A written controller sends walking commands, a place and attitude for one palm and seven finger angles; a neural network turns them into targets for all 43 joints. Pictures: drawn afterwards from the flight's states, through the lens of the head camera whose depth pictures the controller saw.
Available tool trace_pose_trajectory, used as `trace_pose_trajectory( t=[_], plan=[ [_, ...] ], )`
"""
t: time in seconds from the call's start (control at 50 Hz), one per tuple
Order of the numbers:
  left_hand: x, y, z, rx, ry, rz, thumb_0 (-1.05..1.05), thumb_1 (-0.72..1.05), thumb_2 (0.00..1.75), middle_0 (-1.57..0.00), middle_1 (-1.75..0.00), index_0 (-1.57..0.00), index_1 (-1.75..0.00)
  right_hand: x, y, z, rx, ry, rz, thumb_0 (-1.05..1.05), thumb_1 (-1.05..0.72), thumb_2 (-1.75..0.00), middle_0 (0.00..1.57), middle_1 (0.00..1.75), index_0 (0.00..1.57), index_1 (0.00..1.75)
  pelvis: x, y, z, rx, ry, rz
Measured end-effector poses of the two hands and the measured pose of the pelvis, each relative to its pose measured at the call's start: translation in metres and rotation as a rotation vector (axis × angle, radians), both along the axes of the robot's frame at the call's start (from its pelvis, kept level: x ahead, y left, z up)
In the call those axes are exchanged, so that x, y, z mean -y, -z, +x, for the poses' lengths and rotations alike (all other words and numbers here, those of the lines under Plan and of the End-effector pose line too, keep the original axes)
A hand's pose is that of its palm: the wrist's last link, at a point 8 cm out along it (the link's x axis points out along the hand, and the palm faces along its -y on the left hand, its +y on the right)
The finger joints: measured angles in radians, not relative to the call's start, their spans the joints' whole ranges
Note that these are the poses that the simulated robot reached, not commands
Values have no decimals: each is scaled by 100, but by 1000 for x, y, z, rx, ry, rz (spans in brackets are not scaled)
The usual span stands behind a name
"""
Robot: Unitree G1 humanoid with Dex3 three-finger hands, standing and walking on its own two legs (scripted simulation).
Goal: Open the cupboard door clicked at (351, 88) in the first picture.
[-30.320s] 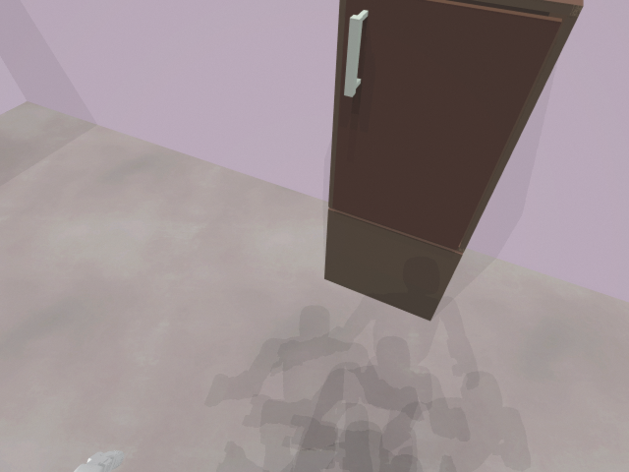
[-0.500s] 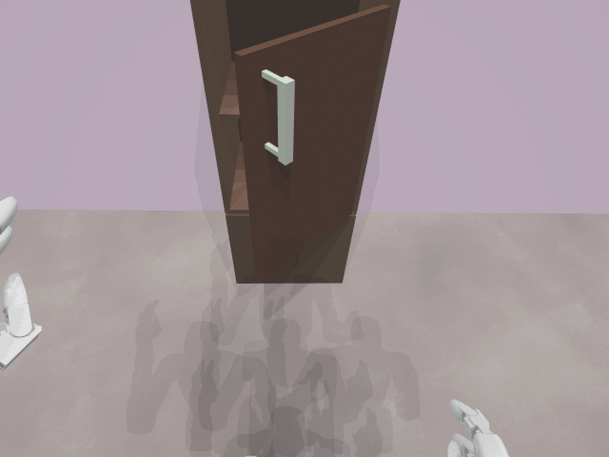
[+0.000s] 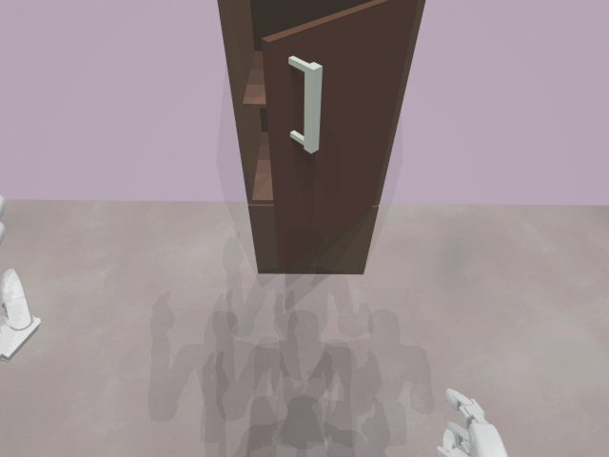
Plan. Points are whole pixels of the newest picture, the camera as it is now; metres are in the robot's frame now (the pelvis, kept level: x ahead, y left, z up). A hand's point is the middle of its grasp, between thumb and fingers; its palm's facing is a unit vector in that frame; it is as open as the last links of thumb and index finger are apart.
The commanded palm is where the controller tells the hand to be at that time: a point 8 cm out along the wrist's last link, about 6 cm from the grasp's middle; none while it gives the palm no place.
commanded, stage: let the arm hang, fingers relaxed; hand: left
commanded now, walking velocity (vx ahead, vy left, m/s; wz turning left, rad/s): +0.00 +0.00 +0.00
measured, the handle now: (303, 106) +0.63 +0.03 +0.14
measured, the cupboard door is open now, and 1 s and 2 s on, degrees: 43 43 43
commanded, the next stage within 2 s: look to check the result in 1.16 s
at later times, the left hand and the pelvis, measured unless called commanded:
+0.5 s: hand out of the picture -0.06 +0.20 -0.17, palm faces +0.09 -0.98 -0.18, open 7.1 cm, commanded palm none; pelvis -0.02 +0.02 +0.01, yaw +3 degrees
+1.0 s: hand out of the picture -0.04 +0.20 -0.17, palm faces +0.09 -0.98 -0.18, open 7.4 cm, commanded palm none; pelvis -0.03 +0.03 +0.01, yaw +2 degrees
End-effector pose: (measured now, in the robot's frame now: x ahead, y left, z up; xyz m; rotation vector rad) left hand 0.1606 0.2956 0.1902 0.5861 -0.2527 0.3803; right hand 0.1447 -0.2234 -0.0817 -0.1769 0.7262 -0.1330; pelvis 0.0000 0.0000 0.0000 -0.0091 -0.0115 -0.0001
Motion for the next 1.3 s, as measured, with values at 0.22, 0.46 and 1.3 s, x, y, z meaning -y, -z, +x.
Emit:
trace_pose_trajectory(
  t=[0.22, 0.46, 1.3],
  plan=[
    [-15, 214, -17, -855, -135, -344, 0, 91, 90, -20, -30, -19, -30, -2, 39, -4, -193, -88, -4, 1, -90, -90, 20, 30, 21, 30, -21, 6, -13, -28, -37, 22],
    [50, 335, -204, -1559, -306, -710, 0, 99, 89, -21, -30, -20, -30, -1, 42, -122, -604, 14, -56, 0, -90, -90, 20, 30, 20, 29, -19, -6, -21, 11, -54, -5],
    [51, 328, -216, -1554, -329, -712, 0, 92, 89, -20, -30, -20, -30, -43, 59, -190, -712, 77, 70, 0, -91, -90, 20, 30, 20, 29, -29, -9, -30, 21, -43, 6]
  ],
)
